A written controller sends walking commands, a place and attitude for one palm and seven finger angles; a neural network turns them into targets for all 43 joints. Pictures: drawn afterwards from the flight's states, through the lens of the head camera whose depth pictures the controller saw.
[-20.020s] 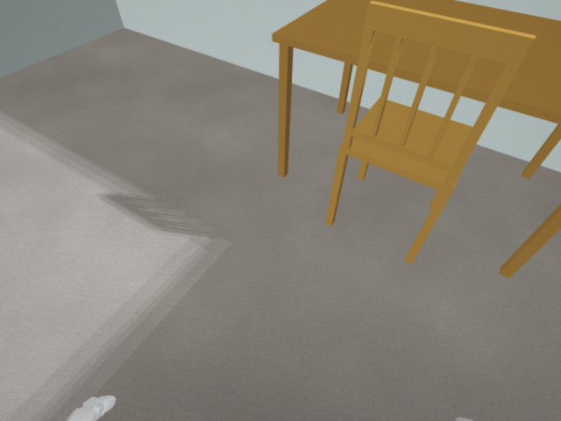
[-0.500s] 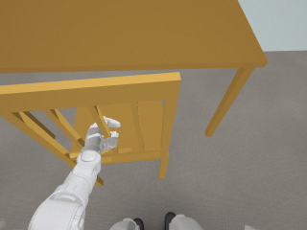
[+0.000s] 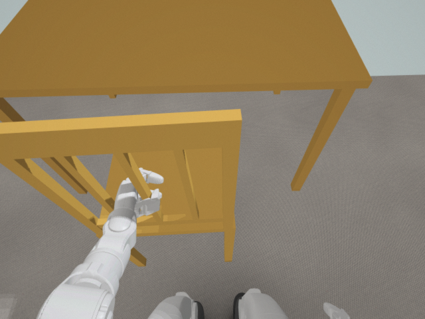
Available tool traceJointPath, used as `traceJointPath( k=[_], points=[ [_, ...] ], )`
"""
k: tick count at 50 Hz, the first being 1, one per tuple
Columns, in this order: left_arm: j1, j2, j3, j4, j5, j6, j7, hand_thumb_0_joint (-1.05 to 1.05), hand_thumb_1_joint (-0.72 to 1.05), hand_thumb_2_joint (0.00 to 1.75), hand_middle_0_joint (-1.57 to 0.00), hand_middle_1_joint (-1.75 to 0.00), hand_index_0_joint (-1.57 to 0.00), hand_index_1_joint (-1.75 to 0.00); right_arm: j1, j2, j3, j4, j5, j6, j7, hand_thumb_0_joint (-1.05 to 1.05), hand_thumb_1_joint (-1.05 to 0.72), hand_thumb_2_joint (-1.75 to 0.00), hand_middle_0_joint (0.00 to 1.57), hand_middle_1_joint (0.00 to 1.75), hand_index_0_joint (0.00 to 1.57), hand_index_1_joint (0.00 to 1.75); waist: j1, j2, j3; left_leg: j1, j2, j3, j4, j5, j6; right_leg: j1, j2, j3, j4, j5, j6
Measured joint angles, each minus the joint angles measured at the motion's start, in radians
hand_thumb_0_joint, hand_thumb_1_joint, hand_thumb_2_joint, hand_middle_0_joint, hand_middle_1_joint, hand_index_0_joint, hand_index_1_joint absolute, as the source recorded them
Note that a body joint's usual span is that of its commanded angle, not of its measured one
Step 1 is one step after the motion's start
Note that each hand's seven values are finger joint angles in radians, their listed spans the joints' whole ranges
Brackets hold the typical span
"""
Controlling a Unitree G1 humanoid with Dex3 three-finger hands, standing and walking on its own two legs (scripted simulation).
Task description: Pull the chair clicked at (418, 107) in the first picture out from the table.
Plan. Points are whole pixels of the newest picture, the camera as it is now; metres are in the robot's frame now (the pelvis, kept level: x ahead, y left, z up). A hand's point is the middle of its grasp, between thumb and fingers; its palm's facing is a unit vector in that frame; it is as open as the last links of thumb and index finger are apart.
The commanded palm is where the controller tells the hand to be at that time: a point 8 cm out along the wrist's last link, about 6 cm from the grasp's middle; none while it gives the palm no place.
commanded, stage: step backward, pulling the chair out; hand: left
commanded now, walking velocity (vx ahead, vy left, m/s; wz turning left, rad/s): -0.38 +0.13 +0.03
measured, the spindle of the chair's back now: (144, 191) +0.37 +0.16 -0.04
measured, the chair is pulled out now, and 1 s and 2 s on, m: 0.19 0.28 0.28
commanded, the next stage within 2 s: none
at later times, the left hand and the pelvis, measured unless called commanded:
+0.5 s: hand (141, 225) +0.30 +0.16 -0.05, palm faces -0.12 -0.98 -0.17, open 5.0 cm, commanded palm +0.30 +0.21 -0.05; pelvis -0.07 +0.06 +0.00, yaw +1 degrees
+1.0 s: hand (138, 241) +0.27 +0.16 -0.05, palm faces -0.04 -0.98 -0.21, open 5.0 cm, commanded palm +0.27 +0.21 -0.05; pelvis -0.10 +0.05 +0.00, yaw +1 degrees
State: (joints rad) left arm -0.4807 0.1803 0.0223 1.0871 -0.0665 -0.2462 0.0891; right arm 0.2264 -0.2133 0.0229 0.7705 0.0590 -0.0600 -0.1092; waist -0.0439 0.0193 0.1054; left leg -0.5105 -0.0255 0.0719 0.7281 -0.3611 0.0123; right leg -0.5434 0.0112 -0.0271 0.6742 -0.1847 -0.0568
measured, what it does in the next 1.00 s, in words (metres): walks backwards: left foot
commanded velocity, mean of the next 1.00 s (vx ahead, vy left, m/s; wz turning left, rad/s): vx -0.38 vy -0.07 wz -0.02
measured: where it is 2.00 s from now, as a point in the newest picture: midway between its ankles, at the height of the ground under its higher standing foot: outside the picture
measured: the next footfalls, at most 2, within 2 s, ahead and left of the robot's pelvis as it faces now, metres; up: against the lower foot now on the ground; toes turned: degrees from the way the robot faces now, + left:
left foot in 0.30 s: -0.11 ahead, +0.21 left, +0.00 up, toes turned +5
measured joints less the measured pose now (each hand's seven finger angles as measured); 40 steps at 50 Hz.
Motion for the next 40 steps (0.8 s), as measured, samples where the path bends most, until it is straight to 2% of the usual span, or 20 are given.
traceJointPath(
  k=[4, 6, 11, 15, 17, 18, 20, 22, 24, 26, 29, 34, 40],
  points=[
    [-0.017, -0.007, 0.013, 0.004, 0.015, -0.003, 0.011, 0.04, 0.72, 0.83, -0.39, -1.22, -0.50, -1.45, -0.005, -0.018, -0.011, 0.015, 0.000, -0.007, 0.020, 0.00, -0.91, -0.89, 0.20, 0.30, 0.21, 0.30, -0.007, -0.030, 0.011, -0.015, -0.033, -0.076, 0.187, -0.144, -0.027, 0.012, -0.024, 0.006, -0.079, 0.052, 0.002],
    [-0.026, -0.010, 0.010, 0.001, 0.024, 0.006, 0.011, 0.04, 0.73, 0.82, -0.37, -1.22, -0.50, -1.45, -0.003, -0.035, -0.013, 0.019, 0.001, -0.008, 0.023, 0.00, -0.91, -0.89, 0.20, 0.30, 0.21, 0.30, -0.019, -0.047, 0.009, 0.015, -0.027, -0.100, 0.197, -0.162, -0.034, 0.012, -0.045, 0.005, -0.115, 0.076, 0.007],
    [-0.061, -0.029, -0.020, -0.026, 0.030, 0.041, 0.009, 0.04, 0.74, 0.81, -0.34, -1.24, -0.50, -1.45, -0.006, -0.098, -0.030, 0.018, 0.000, -0.008, 0.012, 0.00, -0.91, -0.89, 0.20, 0.30, 0.20, 0.30, -0.045, -0.044, 0.002, 0.149, 0.024, -0.125, 0.022, -0.154, -0.044, -0.017, -0.089, -0.006, -0.169, 0.125, 0.038],
    [-0.114, -0.051, -0.052, -0.066, 0.039, 0.077, -0.001, 0.04, 0.74, 0.81, -0.33, -1.27, -0.50, -1.45, -0.017, -0.138, -0.051, -0.005, -0.001, 0.008, -0.008, 0.00, -0.91, -0.89, 0.20, 0.30, 0.20, 0.30, -0.059, -0.012, 0.014, 0.258, 0.073, -0.091, -0.206, -0.016, -0.052, -0.059, -0.110, -0.023, -0.179, 0.164, 0.073],
    [-0.133, -0.039, -0.062, -0.087, 0.042, 0.088, -0.006, 0.04, 0.74, 0.81, -0.33, -1.29, -0.50, -1.45, -0.038, -0.109, -0.061, -0.013, -0.003, 0.029, -0.016, 0.00, -0.91, -0.89, 0.19, 0.30, 0.20, 0.30, -0.052, -0.058, 0.045, 0.271, 0.044, -0.058, -0.218, -0.025, -0.071, -0.061, -0.133, 0.010, -0.184, 0.186, 0.091],
    [-0.129, -0.031, -0.062, -0.097, 0.044, 0.091, -0.008, 0.03, 0.75, 0.81, -0.33, -1.29, -0.50, -1.45, -0.039, -0.091, -0.060, -0.028, -0.003, 0.040, -0.015, 0.00, -0.91, -0.89, 0.19, 0.30, 0.20, 0.30, -0.045, -0.078, 0.054, 0.277, 0.036, -0.041, -0.213, -0.025, -0.071, -0.056, -0.134, 0.028, -0.195, 0.202, 0.096],
    [-0.105, -0.015, -0.062, -0.116, 0.046, 0.096, -0.014, 0.03, 0.75, 0.81, -0.33, -1.30, -0.50, -1.45, -0.031, -0.056, -0.055, -0.063, -0.017, 0.057, -0.009, 0.00, -0.91, -0.89, 0.19, 0.30, 0.20, 0.30, -0.046, -0.093, 0.058, 0.284, 0.033, -0.019, -0.194, -0.030, -0.065, -0.053, -0.131, 0.039, -0.193, 0.231, 0.090],
    [-0.070, -0.008, -0.054, -0.125, 0.049, 0.092, -0.023, 0.03, 0.75, 0.82, -0.33, -1.31, -0.50, -1.45, -0.012, -0.025, -0.048, -0.091, -0.028, 0.073, 0.001, 0.00, -0.91, -0.89, 0.19, 0.30, 0.20, 0.30, -0.054, -0.086, 0.054, 0.290, 0.040, -0.011, -0.164, -0.045, -0.060, -0.058, -0.126, 0.030, -0.157, 0.242, 0.077],
    [-0.033, -0.013, -0.049, -0.123, 0.050, 0.087, -0.030, 0.03, 0.75, 0.82, -0.33, -1.30, -0.50, -1.45, 0.020, 0.003, -0.038, -0.103, -0.033, 0.087, 0.012, 0.00, -0.91, -0.89, 0.20, 0.30, 0.20, 0.30, -0.055, -0.069, 0.040, 0.294, 0.054, -0.013, -0.122, -0.072, -0.059, -0.048, -0.116, 0.018, -0.100, 0.199, 0.065],
    [-0.001, -0.024, -0.050, -0.113, 0.051, 0.080, -0.035, 0.04, 0.75, 0.83, -0.34, -1.30, -0.50, -1.45, 0.056, 0.028, -0.025, -0.091, -0.034, 0.094, 0.018, 0.00, -0.91, -0.89, 0.20, 0.30, 0.20, 0.30, -0.040, -0.051, 0.020, 0.300, 0.070, -0.016, -0.082, -0.103, -0.063, -0.021, -0.104, 0.007, -0.073, 0.124, 0.059],
    [0.014, -0.036, -0.049, -0.077, 0.050, 0.059, -0.035, 0.04, 0.74, 0.84, -0.36, -1.30, -0.50, -1.45, 0.080, 0.053, -0.014, -0.044, -0.032, 0.091, 0.022, 0.00, -0.91, -0.89, 0.20, 0.30, 0.21, 0.30, -0.013, -0.022, 0.000, 0.296, 0.096, -0.022, -0.028, -0.140, -0.075, -0.012, -0.086, -0.005, -0.041, 0.087, 0.070],
    [-0.014, -0.039, -0.017, -0.016, 0.038, 0.033, -0.039, 0.04, 0.73, 0.84, -0.39, -1.29, -0.50, -1.45, 0.062, 0.025, -0.030, 0.022, -0.030, 0.071, 0.015, 0.00, -0.93, -0.89, 0.20, 0.30, 0.21, 0.30, -0.013, -0.004, -0.020, 0.245, 0.093, -0.035, 0.004, -0.140, -0.085, -0.061, -0.094, -0.013, -0.003, 0.079, 0.059],
    [-0.062, -0.031, 0.016, 0.000, 0.039, 0.014, -0.024, 0.04, 0.72, 0.84, -0.41, -1.27, -0.50, -1.45, 0.026, -0.044, -0.050, 0.031, -0.023, 0.027, 0.009, 0.00, -0.92, -0.89, 0.20, 0.30, 0.21, 0.30, -0.027, -0.018, 0.009, 0.201, 0.069, -0.025, -0.032, -0.086, -0.062, -0.085, -0.107, 0.000, -0.079, 0.152, 0.059]
  ],
)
